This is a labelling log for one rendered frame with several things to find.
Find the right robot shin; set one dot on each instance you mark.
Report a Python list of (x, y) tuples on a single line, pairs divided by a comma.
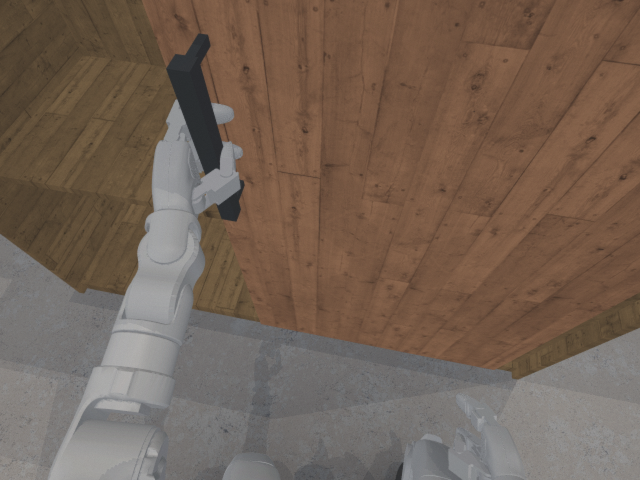
[(432, 437)]

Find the robot left upper arm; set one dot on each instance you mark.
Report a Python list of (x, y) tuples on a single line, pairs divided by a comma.
[(111, 450)]

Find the robot left forearm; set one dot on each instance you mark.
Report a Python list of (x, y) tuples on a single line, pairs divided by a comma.
[(136, 371)]

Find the robot right hand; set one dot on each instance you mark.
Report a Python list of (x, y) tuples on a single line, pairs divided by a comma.
[(493, 456)]

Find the right robot thigh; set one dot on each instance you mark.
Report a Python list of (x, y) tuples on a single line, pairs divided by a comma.
[(427, 460)]

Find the robot left hand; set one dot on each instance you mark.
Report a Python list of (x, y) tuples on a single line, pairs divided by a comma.
[(176, 167)]

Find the handle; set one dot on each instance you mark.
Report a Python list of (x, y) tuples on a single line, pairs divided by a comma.
[(188, 82)]

